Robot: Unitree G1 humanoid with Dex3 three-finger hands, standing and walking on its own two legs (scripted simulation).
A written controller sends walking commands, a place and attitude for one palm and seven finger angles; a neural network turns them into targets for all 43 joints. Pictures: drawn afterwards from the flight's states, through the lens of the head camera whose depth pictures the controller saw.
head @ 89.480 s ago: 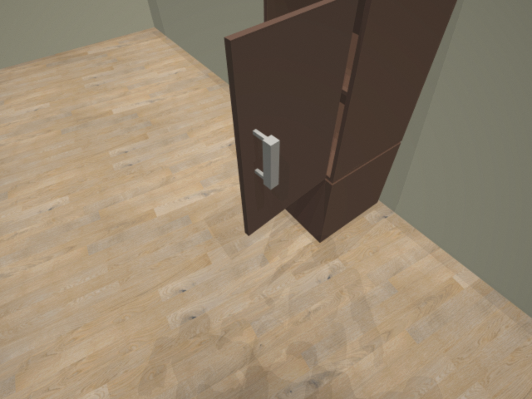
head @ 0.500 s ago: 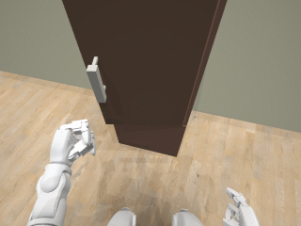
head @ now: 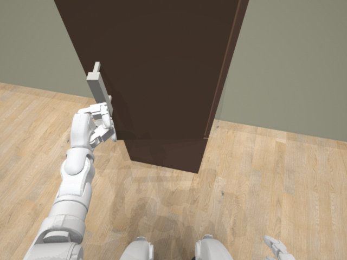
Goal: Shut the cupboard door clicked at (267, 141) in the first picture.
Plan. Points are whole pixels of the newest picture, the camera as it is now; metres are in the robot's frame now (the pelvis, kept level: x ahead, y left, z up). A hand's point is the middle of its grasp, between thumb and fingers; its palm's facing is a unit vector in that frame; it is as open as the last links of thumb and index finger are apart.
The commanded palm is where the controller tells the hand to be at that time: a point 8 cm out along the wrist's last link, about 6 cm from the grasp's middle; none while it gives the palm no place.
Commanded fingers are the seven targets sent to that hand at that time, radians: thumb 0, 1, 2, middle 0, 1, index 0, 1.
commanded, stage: bring the fist close to the handle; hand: left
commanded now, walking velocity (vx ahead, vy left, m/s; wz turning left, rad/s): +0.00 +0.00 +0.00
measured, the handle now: (102, 89) +0.53 +0.20 +0.05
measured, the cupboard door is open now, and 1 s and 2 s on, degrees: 14 11 0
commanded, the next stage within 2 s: push the door shut along its arc in 0.48 s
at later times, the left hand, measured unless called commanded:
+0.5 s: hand (113, 119) +0.43 +0.15 +0.06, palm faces +0.04 -1.00 -0.03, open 3.1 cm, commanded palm +0.40 +0.20 +0.05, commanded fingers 0.00 0.90 0.90 -1.30 -1.50 -1.30 -1.50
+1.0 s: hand (114, 104) +0.47 +0.15 +0.06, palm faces -0.05 -1.00 -0.04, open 3.1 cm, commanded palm +0.46 +0.19 +0.05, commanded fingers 0.00 0.90 0.90 -1.30 -1.50 -1.30 -1.50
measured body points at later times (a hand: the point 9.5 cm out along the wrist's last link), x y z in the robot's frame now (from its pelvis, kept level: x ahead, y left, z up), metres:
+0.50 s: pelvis +0.00 +0.00 +0.00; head +0.09 +0.00 +0.44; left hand +0.42 +0.21 +0.06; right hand +0.06 -0.26 -0.12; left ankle +0.02 +0.11 -0.66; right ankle +0.04 -0.11 -0.66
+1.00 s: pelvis -0.01 +0.00 -0.01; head +0.10 +0.01 +0.42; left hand +0.47 +0.21 +0.07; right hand +0.05 -0.26 -0.13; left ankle +0.02 +0.11 -0.66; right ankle +0.04 -0.11 -0.66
